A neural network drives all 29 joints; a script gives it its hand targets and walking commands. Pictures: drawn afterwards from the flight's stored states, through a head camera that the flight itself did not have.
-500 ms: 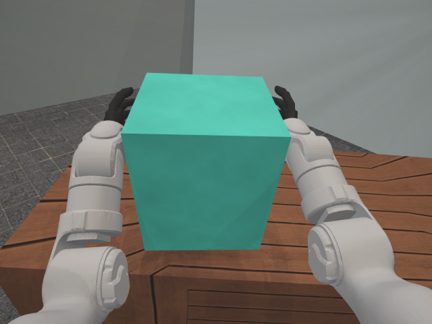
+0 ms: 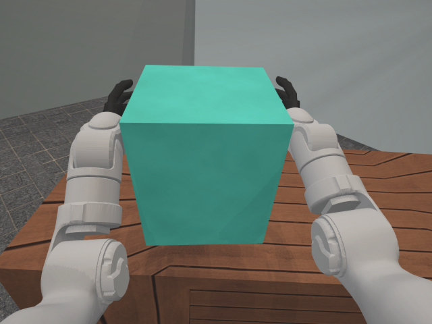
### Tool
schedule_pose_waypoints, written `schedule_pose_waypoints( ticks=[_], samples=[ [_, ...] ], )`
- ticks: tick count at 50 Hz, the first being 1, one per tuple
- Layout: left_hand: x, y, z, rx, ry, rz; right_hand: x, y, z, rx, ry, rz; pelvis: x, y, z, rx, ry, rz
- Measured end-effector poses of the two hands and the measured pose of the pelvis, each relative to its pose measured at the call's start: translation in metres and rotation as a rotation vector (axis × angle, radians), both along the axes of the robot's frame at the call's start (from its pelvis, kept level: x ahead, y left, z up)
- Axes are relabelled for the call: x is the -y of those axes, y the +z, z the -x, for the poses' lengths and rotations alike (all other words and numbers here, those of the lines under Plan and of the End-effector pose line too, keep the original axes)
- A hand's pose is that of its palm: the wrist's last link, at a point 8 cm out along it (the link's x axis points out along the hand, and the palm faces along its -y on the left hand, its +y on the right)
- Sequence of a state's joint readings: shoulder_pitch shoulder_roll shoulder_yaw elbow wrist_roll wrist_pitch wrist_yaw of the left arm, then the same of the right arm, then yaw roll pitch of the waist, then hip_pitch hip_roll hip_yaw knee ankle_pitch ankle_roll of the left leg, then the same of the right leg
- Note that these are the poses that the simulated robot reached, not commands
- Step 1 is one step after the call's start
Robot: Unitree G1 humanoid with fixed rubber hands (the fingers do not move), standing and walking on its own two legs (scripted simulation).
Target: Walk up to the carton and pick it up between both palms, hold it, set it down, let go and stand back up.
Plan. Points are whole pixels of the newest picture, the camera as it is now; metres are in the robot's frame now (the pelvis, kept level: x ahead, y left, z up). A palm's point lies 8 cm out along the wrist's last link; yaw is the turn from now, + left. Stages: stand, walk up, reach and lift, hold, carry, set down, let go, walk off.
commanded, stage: reach and lift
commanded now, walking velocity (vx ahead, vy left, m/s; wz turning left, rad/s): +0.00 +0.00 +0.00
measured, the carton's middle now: (205, 155) +0.36 +0.00 +0.22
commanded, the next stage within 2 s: hold in 0.10 s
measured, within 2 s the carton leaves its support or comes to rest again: neither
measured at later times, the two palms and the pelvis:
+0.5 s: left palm (108, 113) +0.36 +0.16 +0.29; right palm (290, 109) +0.38 -0.15 +0.30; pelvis +0.00 +0.00 +0.00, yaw +0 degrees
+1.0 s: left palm (110, 111) +0.36 +0.15 +0.30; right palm (292, 108) +0.38 -0.15 +0.30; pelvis +0.00 +0.00 +0.00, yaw +0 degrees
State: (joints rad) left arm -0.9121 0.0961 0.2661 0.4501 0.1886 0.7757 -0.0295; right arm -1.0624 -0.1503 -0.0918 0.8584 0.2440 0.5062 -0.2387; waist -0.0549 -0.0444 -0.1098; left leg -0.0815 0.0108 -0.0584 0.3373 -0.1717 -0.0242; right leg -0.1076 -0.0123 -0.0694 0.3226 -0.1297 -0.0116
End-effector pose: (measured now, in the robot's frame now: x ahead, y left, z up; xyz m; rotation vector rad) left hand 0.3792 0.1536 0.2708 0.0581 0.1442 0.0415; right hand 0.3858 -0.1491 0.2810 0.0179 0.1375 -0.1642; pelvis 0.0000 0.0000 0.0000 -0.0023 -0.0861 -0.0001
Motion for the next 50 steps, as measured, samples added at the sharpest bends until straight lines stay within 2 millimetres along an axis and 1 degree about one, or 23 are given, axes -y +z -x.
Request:
schedule_pose_waypoints(
  ticks=[11, 18, 26, 50],
  samples=[
    [-0.001, 0.006, 0.004, -0.006, 0.007, -0.004, -0.001, 0.005, 0.002, -0.008, 0.011, 0.011, 0.0, 0.0, 0.0, 0.0, 0.0, 0.0],
    [-0.001, 0.017, 0.01, 0.006, 0.017, -0.01, -0.001, 0.013, 0.006, 0.004, 0.019, 0.007, 0.0, 0.0, 0.0, 0.0, 0.0, 0.0],
    [-0.003, 0.023, 0.015, 0.01, 0.023, -0.009, -0.003, 0.02, 0.009, 0.006, 0.026, 0.015, 0.0, 0.0, 0.0, 0.0, 0.0, 0.0],
    [0.0, 0.025, 0.015, 0.004, 0.019, -0.012, 0.0, 0.022, 0.01, -0.002, 0.022, 0.0, 0.0, 0.0, 0.0, 0.001, 0.0, 0.0]
  ],
)
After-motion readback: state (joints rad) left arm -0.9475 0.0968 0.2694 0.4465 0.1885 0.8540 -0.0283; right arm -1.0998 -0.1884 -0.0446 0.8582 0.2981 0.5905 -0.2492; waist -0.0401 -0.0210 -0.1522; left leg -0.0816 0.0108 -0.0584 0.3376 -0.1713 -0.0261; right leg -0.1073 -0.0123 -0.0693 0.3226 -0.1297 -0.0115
